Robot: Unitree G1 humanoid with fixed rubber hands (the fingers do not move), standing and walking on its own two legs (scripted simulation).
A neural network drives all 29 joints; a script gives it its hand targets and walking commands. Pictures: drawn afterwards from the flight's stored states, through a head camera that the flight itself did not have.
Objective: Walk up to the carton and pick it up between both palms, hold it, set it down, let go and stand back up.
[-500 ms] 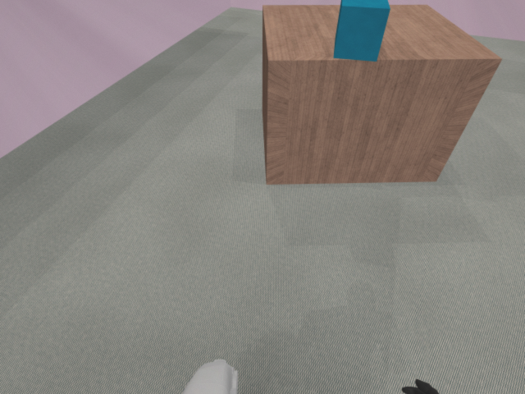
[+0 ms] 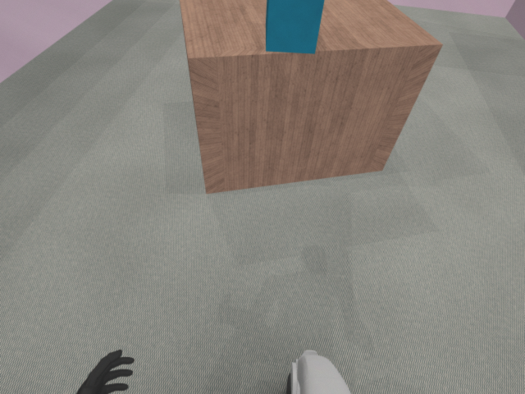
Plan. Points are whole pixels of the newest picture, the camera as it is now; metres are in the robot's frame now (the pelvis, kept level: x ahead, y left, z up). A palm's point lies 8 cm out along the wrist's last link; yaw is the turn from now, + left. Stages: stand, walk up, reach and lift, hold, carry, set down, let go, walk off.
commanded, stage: walk up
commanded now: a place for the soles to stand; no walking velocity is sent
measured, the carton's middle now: (291, 10) +1.28 -0.16 +0.05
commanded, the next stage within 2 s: none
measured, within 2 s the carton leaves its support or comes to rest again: neither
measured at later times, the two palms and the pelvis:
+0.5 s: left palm (112, 363) +0.20 +0.24 -0.13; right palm (384, 245) +0.38 -0.27 -0.07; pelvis +0.23 -0.03 -0.01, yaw +5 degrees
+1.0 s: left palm (190, 191) +0.55 +0.14 -0.10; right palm (417, 221) +0.48 -0.40 -0.12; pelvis +0.44 -0.12 -0.02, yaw +3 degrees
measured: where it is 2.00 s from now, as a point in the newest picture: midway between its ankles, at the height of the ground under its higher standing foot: (295, 240)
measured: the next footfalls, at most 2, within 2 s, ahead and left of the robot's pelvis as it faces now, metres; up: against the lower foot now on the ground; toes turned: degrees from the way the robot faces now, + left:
right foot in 0.04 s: +0.19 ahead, -0.16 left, +0.00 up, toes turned -6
left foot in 0.48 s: +0.37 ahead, +0.09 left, +0.00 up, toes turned +9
